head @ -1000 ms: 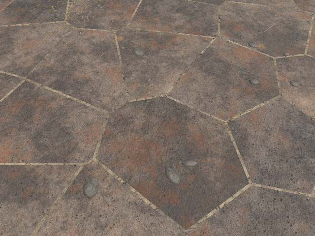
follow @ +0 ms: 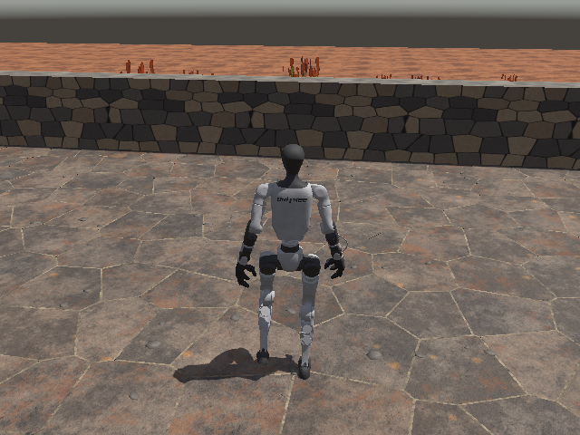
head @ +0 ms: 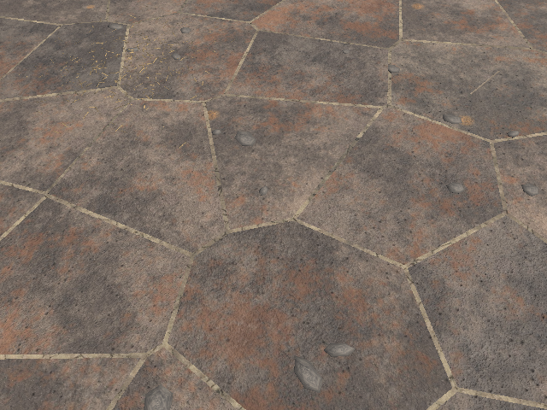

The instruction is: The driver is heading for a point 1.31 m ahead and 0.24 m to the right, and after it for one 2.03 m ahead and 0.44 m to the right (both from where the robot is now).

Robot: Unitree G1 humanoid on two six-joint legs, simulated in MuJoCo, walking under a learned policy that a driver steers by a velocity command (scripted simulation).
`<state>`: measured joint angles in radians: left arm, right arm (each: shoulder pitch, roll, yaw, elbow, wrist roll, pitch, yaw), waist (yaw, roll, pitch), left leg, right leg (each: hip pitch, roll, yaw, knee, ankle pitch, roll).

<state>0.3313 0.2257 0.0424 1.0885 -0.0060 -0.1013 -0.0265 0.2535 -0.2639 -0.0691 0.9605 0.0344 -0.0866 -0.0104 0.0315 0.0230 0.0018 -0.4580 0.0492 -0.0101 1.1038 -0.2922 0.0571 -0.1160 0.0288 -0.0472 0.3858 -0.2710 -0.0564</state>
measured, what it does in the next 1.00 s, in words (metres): walks ahead: left foot, then right foot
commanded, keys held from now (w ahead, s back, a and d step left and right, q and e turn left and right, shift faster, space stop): w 0.54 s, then no key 0.46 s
